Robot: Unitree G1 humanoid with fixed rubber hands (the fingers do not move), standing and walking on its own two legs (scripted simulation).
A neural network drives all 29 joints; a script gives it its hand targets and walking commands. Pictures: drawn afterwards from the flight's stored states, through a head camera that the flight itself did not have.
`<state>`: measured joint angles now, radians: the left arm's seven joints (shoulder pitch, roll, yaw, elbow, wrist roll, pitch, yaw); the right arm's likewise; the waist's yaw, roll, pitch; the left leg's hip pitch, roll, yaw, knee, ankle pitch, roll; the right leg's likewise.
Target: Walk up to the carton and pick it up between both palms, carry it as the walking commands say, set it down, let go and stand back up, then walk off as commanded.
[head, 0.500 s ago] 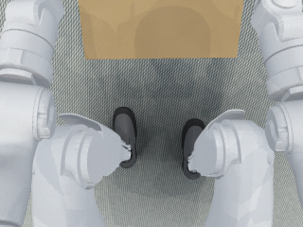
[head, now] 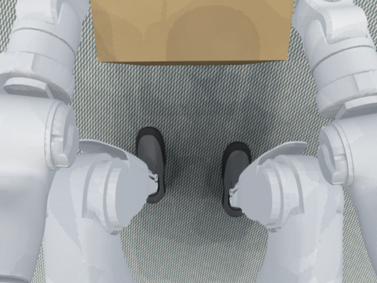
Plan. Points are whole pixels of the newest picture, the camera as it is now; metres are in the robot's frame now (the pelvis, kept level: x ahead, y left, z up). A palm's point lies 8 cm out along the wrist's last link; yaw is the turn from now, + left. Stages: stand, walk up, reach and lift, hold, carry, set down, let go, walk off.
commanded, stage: reach and lift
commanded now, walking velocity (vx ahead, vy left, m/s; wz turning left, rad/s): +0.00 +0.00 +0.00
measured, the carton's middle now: out of the picture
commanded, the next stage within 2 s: none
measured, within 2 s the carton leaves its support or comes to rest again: leaves its support in 0.96 s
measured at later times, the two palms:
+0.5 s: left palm out of the picture +0.57 +0.19 -0.16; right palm out of the picture +0.56 -0.13 -0.17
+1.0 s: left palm out of the picture +0.56 +0.19 -0.15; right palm out of the picture +0.55 -0.13 -0.16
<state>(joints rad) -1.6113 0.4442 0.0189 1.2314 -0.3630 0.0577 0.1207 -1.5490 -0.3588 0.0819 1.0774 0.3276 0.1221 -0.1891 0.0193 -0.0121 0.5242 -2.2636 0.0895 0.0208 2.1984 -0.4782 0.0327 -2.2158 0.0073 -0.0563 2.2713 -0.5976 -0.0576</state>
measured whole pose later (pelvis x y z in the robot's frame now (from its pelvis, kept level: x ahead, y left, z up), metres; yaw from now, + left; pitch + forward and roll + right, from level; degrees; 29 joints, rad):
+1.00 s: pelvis +0.00 +0.01 +0.00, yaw -1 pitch +27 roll +0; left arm -1.60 0.38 0.00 1.15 -0.28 0.20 0.17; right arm -1.50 -0.35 0.05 1.06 0.30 0.22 -0.17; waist 0.03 -0.02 0.53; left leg -2.22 0.05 0.01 2.24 -0.50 0.04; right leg -2.16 0.02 -0.04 2.30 -0.62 -0.03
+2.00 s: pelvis -0.02 +0.02 +0.09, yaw -2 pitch +24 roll -2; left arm -1.47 0.23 0.32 0.76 0.01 0.40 0.13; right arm -1.37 -0.23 -0.33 0.69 0.04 0.42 -0.10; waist 0.05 0.00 0.52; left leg -1.90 -0.02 -0.03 1.97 -0.48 0.00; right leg -1.85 0.06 -0.01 1.99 -0.56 0.02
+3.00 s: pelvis -0.03 +0.01 +0.18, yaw -1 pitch +16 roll -2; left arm -1.28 0.20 0.27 0.60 0.01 0.52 0.13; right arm -1.19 -0.16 -0.30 0.55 0.02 0.53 -0.11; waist 0.04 -0.01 0.52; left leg -1.54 -0.03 -0.05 1.66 -0.41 -0.02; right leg -1.49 0.05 -0.02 1.68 -0.48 0.00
